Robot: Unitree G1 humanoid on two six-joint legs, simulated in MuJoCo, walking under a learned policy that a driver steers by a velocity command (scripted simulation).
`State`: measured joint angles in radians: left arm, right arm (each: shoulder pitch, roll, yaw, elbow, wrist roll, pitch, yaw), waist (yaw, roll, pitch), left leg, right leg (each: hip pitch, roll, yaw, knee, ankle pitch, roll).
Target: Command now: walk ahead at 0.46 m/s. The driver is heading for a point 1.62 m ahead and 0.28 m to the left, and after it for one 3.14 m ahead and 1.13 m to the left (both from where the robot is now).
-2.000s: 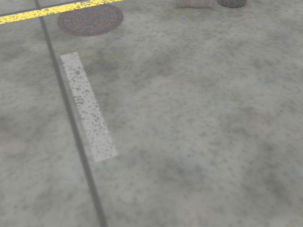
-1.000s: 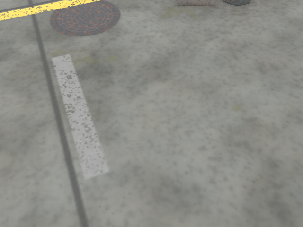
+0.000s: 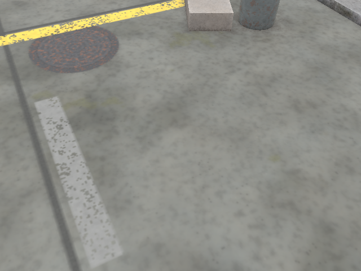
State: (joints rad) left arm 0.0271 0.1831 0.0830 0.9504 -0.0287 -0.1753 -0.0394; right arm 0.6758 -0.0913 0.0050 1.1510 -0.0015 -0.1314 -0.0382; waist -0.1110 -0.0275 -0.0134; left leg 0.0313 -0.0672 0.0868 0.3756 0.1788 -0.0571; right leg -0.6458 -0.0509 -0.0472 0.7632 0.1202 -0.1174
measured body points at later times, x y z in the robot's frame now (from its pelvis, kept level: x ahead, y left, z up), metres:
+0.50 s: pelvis +0.29 +0.05 -0.05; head +0.31 +0.08 +0.39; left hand +0.26 +0.31 -0.21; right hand +0.46 -0.18 -0.16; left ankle +0.42 +0.21 -0.76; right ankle +0.26 -0.06 -0.80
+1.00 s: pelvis +0.53 +0.12 -0.05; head +0.55 +0.13 +0.40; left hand +0.72 +0.36 -0.17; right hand +0.47 -0.14 -0.18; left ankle +0.42 +0.20 -0.80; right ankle +0.72 -0.05 -0.74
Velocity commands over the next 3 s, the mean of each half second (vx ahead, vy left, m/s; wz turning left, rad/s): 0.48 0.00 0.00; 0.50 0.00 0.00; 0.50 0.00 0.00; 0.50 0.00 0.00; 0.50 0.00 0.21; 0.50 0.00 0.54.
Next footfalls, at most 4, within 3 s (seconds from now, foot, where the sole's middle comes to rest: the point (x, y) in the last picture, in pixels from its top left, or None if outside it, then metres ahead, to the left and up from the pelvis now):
0.14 right None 0.30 -0.06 -0.83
0.58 left None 0.46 0.20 -0.83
1.16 right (166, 216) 0.81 -0.02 -0.83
1.68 left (109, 167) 1.09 0.23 -0.83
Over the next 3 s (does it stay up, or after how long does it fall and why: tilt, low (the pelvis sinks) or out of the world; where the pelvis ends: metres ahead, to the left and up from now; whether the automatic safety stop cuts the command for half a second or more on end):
stays up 1.64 0.20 -0.05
